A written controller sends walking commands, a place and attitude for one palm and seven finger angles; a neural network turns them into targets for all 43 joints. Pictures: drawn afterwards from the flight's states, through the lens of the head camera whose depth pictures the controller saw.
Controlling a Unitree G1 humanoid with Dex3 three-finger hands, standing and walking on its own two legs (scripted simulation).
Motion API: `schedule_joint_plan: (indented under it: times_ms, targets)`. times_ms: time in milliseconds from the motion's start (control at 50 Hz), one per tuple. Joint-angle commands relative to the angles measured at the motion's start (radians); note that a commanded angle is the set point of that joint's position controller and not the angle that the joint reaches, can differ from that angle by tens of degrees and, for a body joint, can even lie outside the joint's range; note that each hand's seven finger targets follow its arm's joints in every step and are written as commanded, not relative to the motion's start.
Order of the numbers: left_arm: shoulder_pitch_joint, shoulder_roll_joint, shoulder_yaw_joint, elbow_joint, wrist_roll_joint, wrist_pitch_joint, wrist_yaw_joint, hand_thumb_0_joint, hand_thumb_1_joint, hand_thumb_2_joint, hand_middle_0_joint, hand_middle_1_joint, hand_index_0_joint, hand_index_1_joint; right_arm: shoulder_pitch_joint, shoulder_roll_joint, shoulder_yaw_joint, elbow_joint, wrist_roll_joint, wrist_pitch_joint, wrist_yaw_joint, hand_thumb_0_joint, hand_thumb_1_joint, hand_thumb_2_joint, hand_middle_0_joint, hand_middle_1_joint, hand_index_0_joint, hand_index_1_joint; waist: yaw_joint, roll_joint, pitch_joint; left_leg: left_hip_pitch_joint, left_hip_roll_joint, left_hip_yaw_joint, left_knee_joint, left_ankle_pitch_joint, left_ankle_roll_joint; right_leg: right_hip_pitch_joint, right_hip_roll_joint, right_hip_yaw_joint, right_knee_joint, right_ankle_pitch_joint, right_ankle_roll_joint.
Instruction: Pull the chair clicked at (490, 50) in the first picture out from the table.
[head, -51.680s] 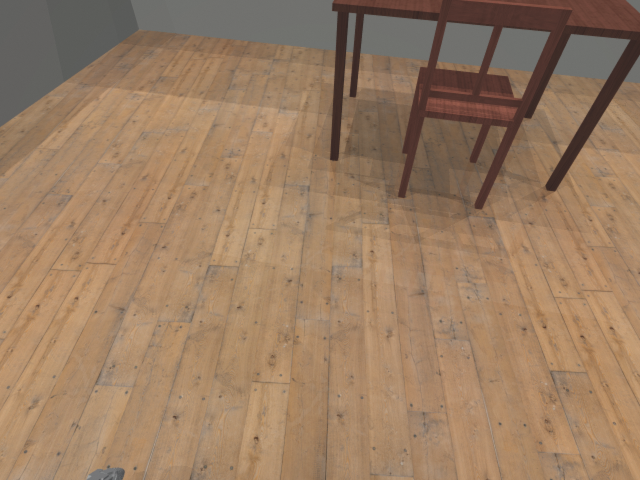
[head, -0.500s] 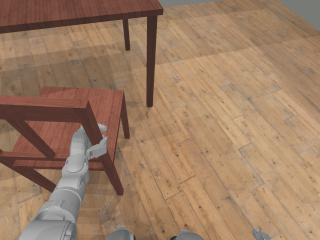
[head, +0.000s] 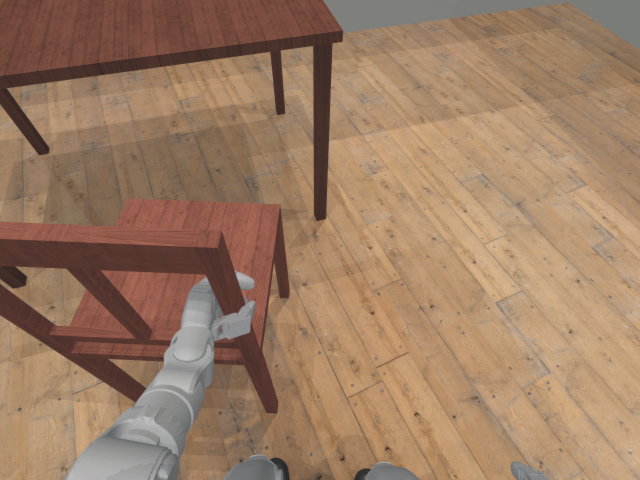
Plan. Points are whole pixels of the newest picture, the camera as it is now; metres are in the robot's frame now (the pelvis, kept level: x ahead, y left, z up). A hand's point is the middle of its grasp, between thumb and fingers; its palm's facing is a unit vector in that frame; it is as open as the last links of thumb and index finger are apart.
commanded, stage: step backward, pulling the chair out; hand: left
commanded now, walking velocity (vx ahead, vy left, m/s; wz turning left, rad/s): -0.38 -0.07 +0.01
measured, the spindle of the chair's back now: (115, 303) +0.38 +0.32 -0.08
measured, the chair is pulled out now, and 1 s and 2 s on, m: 0.39 0.39 0.48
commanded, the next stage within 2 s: none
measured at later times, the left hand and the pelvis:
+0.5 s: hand (243, 318) +0.34 +0.12 -0.06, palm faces +0.01 -0.99 -0.17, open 5.9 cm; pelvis +0.00 -0.01 +0.00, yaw +0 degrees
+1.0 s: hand (243, 317) +0.34 +0.12 -0.06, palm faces +0.01 -0.99 -0.16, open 6.0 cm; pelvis -0.01 -0.01 +0.00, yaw -1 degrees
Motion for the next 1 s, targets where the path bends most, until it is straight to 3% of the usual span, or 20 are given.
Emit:
schedule_joint_plan:
  times_ms: [0, 40, 120, 200, 240, 300, 340, 400, 440, 500, 560, 600, 640, 700, 740, 800, 820, 900, 940, 980]
  targets:
    - [-0.372, 0.145, -0.008, -0.216, 0.027, -0.036, 0.007, 0.0, 0.9, 0.9, -0.5, -1.45, -0.5, -1.45, -0.018, -0.132, -0.037, -0.115, -0.013, -0.048, -0.018, 0.0, -0.9, -0.9, 0.2, 0.3, 0.2, 0.3, 0.018, 0.127, -0.35, 0.21, 0.145, -0.193, -0.199, -0.147, 0.039, 0.058, -0.003, 0.016, 0.0, -0.13, 0.001]
    - [-0.36, 0.141, -0.003, -0.215, 0.029, -0.029, 0.004, 0.0, 0.9, 0.9, -0.5, -1.45, -0.5, -1.45, -0.014, -0.131, -0.038, -0.114, -0.019, -0.049, -0.013, 0.0, -0.9, -0.9, 0.2, 0.3, 0.2, 0.3, 0.023, 0.127, -0.342, 0.198, 0.158, -0.192, -0.193, -0.142, 0.042, 0.072, -0.005, 0.018, 0.014, -0.121, -0.004]
    - [-0.355, 0.159, 0.011, -0.209, 0.034, -0.02, 0.004, 0.0, 0.9, 0.9, -0.5, -1.45, -0.5, -1.45, -0.012, -0.132, -0.042, -0.119, -0.017, -0.052, -0.009, 0.0, -0.9, -0.9, 0.2, 0.3, 0.2, 0.3, 0.021, 0.073, -0.322, 0.145, 0.129, -0.146, -0.147, -0.236, 0.027, 0.076, -0.034, 0.056, -0.029, -0.153, -0.01]
    - [-0.358, 0.197, 0.031, -0.204, 0.042, -0.026, 0.008, 0.0, 0.9, 0.9, -0.5, -1.45, -0.5, -1.45, 0.006, -0.124, -0.046, -0.112, -0.02, -0.063, -0.007, 0.0, -0.9, -0.9, 0.2, 0.3, 0.2, 0.3, 0.01, -0.059, -0.328, 0.201, 0.056, -0.091, -0.037, -0.249, -0.005, 0.011, -0.105, 0.139, -0.162, -0.196, -0.023]
    - [-0.363, 0.194, 0.023, -0.196, 0.049, -0.031, 0.01, 0.0, 0.9, 0.9, -0.5, -1.45, -0.5, -1.45, 0.016, -0.116, -0.042, -0.098, -0.02, -0.067, -0.006, 0.0, -0.9, -0.9, 0.2, 0.3, 0.2, 0.3, 0.005, -0.071, -0.331, 0.24, 0.033, -0.074, -0.005, -0.201, -0.019, -0.004, -0.142, 0.164, -0.195, -0.162, -0.031]
    - [-0.373, 0.191, 0.022, -0.185, 0.051, -0.037, 0.01, 0.0, 0.9, 0.9, -0.5, -1.45, -0.5, -1.45, 0.009, -0.128, -0.043, -0.086, -0.021, -0.073, -0.011, 0.0, -0.9, -0.9, 0.2, 0.3, 0.2, 0.3, 0.006, -0.019, -0.358, 0.27, 0.064, -0.106, -0.054, -0.075, -0.01, 0.015, -0.095, 0.099, -0.133, -0.054, -0.006]
    - [-0.381, 0.175, 0.016, -0.192, 0.044, -0.041, 0.006, 0.0, 0.9, 0.9, -0.5, -1.45, -0.5, -1.45, 0.002, -0.128, -0.04, -0.088, -0.02, -0.074, -0.011, 0.0, -0.9, -0.9, 0.2, 0.3, 0.2, 0.3, 0.01, 0.027, -0.351, 0.26, 0.113, -0.154, -0.126, -0.094, 0.016, 0.022, -0.039, 0.049, -0.075, -0.1, 0.011]
    - [-0.4, 0.151, 0.006, -0.215, 0.036, -0.041, 0.0, 0.0, 0.9, 0.9, -0.5, -1.45, -0.5, -1.45, -0.017, -0.127, -0.037, -0.095, -0.022, -0.078, -0.016, 0.0, -0.9, -0.9, 0.2, 0.3, 0.2, 0.3, 0.021, 0.121, -0.363, 0.23, 0.157, -0.199, -0.175, -0.067, 0.04, 0.055, -0.005, 0.02, 0.025, -0.088, 0.003]
    - [-0.387, 0.152, 0.011, -0.206, 0.036, -0.036, 0.0, 0.0, 0.9, 0.9, -0.5, -1.45, -0.5, -1.45, -0.009, -0.126, -0.04, -0.087, -0.025, -0.077, -0.014, 0.0, -0.9, -0.9, 0.2, 0.3, 0.2, 0.3, 0.024, 0.106, -0.363, 0.234, 0.165, -0.188, -0.157, -0.037, 0.043, 0.065, -0.007, 0.022, 0.022, -0.073, 0.001]
    - [-0.382, 0.175, 0.023, -0.196, 0.037, -0.028, -0.001, 0.0, 0.9, 0.9, -0.5, -1.45, -0.5, -1.45, -0.012, -0.127, -0.044, -0.091, -0.021, -0.078, -0.013, 0.0, -0.9, -0.9, 0.2, 0.3, 0.2, 0.3, 0.019, 0.034, -0.343, 0.188, 0.127, -0.137, -0.106, -0.091, 0.026, 0.078, -0.036, 0.063, -0.038, -0.066, -0.003]
    - [-0.38, 0.195, 0.023, -0.187, 0.042, -0.032, 0.004, 0.0, 0.9, 0.9, -0.5, -1.45, -0.5, -1.45, 0.004, -0.116, -0.044, -0.085, -0.019, -0.079, -0.009, 0.0, -0.9, -0.9, 0.2, 0.3, 0.2, 0.3, 0.011, -0.025, -0.335, 0.22, 0.058, -0.081, -0.024, -0.159, -0.012, 0.036, -0.117, 0.147, -0.153, -0.091, -0.022]
    - [-0.372, 0.228, 0.04, -0.172, 0.046, -0.032, 0.01, 0.0, 0.9, 0.9, -0.5, -1.45, -0.5, -1.45, 0.011, -0.12, -0.05, -0.078, -0.018, -0.082, -0.009, 0.0, -0.9, -0.9, 0.2, 0.3, 0.2, 0.3, 0.007, -0.075, -0.344, 0.249, 0.017, -0.059, 0.033, -0.145, -0.031, 0.023, -0.169, 0.195, -0.202, -0.059, -0.035]
    - [-0.377, 0.229, 0.038, -0.161, 0.053, -0.031, 0.012, 0.0, 0.9, 0.9, -0.5, -1.45, -0.5, -1.45, 0.009, -0.115, -0.045, -0.067, -0.018, -0.079, -0.009, 0.0, -0.9, -0.9, 0.2, 0.3, 0.2, 0.3, 0.009, -0.085, -0.357, 0.265, 0.008, -0.063, 0.048, -0.097, -0.039, 0.042, -0.193, 0.189, -0.2, 0.029, -0.039]
    - [-0.398, 0.214, 0.021, -0.168, 0.05, -0.027, 0.01, 0.0, 0.9, 0.9, -0.5, -1.45, -0.5, -1.45, -0.008, -0.133, -0.044, -0.067, -0.016, -0.073, -0.017, 0.0, -0.9, -0.9, 0.2, 0.3, 0.2, 0.3, 0.009, -0.033, -0.366, 0.277, 0.041, -0.103, -0.016, 0.012, -0.024, 0.058, -0.139, 0.122, -0.15, 0.078, -0.009]
    - [-0.389, 0.185, 0.009, -0.173, 0.039, -0.028, 0.006, 0.0, 0.9, 0.9, -0.5, -1.45, -0.5, -1.45, -0.015, -0.135, -0.041, -0.076, -0.016, -0.068, -0.017, 0.0, -0.9, -0.9, 0.2, 0.3, 0.2, 0.3, 0.014, 0.009, -0.341, 0.263, 0.094, -0.158, -0.111, -0.053, 0.007, 0.04, -0.067, 0.069, -0.115, -0.084, 0.011]
    - [-0.399, 0.146, -0.008, -0.204, 0.026, -0.027, 0.0, 0.0, 0.9, 0.9, -0.5, -1.45, -0.5, -1.45, -0.036, -0.135, -0.036, -0.096, -0.018, -0.07, -0.02, 0.0, -0.9, -0.9, 0.2, 0.3, 0.2, 0.3, 0.026, 0.144, -0.355, 0.222, 0.158, -0.229, -0.205, -0.082, 0.043, 0.074, -0.002, 0.019, 0.02, -0.121, 0.0]
    - [-0.388, 0.151, 0.003, -0.204, 0.025, -0.025, 0.0, 0.0, 0.9, 0.9, -0.5, -1.45, -0.5, -1.45, -0.032, -0.134, -0.038, -0.093, -0.022, -0.07, -0.018, 0.0, -0.9, -0.9, 0.2, 0.3, 0.2, 0.3, 0.032, 0.157, -0.356, 0.227, 0.176, -0.243, -0.212, -0.067, 0.049, 0.076, 0.001, 0.019, 0.042, -0.127, -0.005]
    - [-0.382, 0.16, 0.014, -0.212, 0.029, -0.014, -0.008, 0.0, 0.9, 0.9, -0.5, -1.45, -0.5, -1.45, -0.028, -0.134, -0.044, -0.096, -0.03, -0.074, -0.01, 0.0, -0.9, -0.9, 0.2, 0.3, 0.2, 0.3, 0.031, 0.11, -0.37, 0.226, 0.17, -0.199, -0.159, -0.003, 0.045, 0.109, -0.004, 0.031, 0.012, -0.07, -0.008]
    - [-0.375, 0.166, 0.017, -0.201, 0.032, -0.007, -0.007, 0.0, 0.9, 0.9, -0.5, -1.45, -0.5, -1.45, -0.033, -0.13, -0.043, -0.102, -0.03, -0.069, -0.004, 0.0, -0.9, -0.9, 0.2, 0.3, 0.2, 0.3, 0.031, 0.103, -0.336, 0.146, 0.154, -0.169, -0.145, -0.108, 0.034, 0.131, -0.029, 0.056, -0.002, -0.105, -0.012]
    - [-0.371, 0.184, 0.026, -0.202, 0.033, -0.009, -0.003, 0.0, 0.9, 0.9, -0.5, -1.45, -0.5, -1.45, -0.027, -0.122, -0.044, -0.106, -0.026, -0.072, -0.003, 0.0, -0.9, -0.9, 0.2, 0.3, 0.2, 0.3, 0.027, 0.019, -0.318, 0.132, 0.108, -0.129, -0.082, -0.207, 0.014, 0.101, -0.076, 0.121, -0.085, -0.152, -0.022]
